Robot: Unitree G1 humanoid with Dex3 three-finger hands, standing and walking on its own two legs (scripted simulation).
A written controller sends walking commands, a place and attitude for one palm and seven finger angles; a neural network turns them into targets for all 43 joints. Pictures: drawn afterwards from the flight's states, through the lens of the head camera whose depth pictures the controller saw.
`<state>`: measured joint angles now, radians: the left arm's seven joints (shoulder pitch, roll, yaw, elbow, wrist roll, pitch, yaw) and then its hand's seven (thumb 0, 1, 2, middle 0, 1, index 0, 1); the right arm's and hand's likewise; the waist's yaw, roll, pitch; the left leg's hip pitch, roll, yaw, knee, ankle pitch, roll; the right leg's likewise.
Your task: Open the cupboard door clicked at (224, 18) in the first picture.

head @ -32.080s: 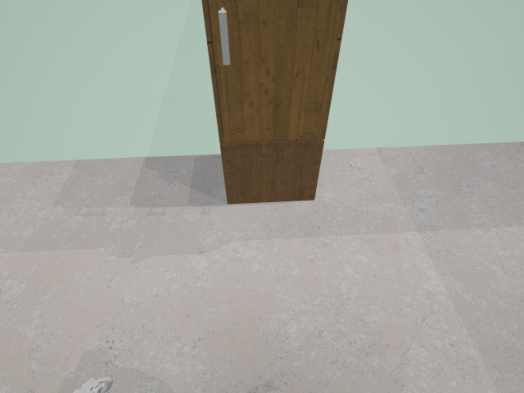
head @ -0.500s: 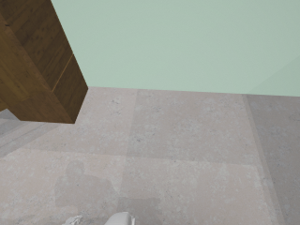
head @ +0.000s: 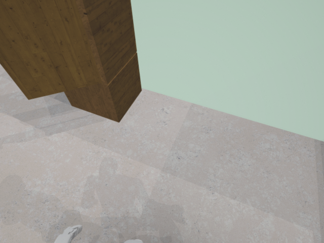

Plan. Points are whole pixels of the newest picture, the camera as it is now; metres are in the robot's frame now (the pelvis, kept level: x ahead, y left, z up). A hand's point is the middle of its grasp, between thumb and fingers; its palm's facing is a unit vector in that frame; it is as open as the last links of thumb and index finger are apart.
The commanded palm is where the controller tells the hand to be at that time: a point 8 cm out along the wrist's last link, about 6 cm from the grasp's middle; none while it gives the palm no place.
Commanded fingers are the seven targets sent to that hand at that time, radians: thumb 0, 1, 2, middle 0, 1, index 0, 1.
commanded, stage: turn to face it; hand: left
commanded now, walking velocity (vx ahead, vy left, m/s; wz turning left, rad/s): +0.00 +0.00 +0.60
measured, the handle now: out of the picture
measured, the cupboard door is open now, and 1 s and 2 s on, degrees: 43 43 43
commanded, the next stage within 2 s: take the last steps up to it in 0.60 s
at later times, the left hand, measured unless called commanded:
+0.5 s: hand out of the picture +0.03 +0.23 -0.16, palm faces +0.29 -0.92 -0.25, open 7.4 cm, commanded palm none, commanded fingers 0.00 0.90 0.90 -0.20 -0.30 -0.20 -0.30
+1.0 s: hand out of the picture -0.06 +0.21 -0.18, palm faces +0.49 -0.85 -0.19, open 7.4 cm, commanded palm none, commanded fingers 0.00 0.90 0.90 -0.20 -0.30 -0.20 -0.30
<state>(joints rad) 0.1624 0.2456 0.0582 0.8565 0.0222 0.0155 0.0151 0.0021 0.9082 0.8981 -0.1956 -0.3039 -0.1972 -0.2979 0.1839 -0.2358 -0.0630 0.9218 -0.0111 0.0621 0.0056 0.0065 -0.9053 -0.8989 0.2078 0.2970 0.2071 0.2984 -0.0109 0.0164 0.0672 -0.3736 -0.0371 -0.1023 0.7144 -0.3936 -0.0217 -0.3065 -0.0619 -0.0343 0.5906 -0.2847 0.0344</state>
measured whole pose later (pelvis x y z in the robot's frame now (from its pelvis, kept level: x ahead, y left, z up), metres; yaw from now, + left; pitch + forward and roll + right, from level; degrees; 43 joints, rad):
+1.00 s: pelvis +0.03 +0.04 +0.00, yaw +25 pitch +0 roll +0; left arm 0.32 0.21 0.07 1.03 0.03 0.03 -0.01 0.00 0.91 0.90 -0.20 -0.30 -0.20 -0.30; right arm 0.19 -0.20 -0.04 0.96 -0.02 0.00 0.01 0.01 -0.91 -0.90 0.20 0.30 0.20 0.30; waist 0.03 -0.05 0.05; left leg -0.26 -0.01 0.10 0.57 -0.30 0.05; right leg -0.30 -0.14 -0.11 0.83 -0.50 0.04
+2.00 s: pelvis +0.29 +0.27 +0.01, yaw +27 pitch +0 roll +1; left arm 0.28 0.18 0.06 1.07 0.03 -0.01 -0.01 0.01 0.91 0.90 -0.19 -0.30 -0.19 -0.30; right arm 0.21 -0.17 -0.03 0.99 -0.02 -0.08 -0.03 -0.01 -0.95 -0.90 0.21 0.30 0.21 0.30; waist 0.03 -0.03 0.05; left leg -0.21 0.00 0.18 0.44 -0.23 0.06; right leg -0.51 -0.11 -0.08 1.12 -0.34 0.00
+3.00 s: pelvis +0.35 +0.37 +0.02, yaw +22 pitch +1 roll -4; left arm 0.28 0.24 0.08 1.05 0.03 0.08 0.00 0.00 0.91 0.90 -0.19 -0.30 -0.19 -0.30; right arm 0.24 -0.15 -0.03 1.02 -0.02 0.00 -0.05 0.00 -0.92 -0.90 0.21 0.30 0.21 0.30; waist -0.02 -0.03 0.01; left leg -0.28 0.06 0.09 0.39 -0.13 0.05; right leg -0.35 -0.03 0.03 0.94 -0.40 0.04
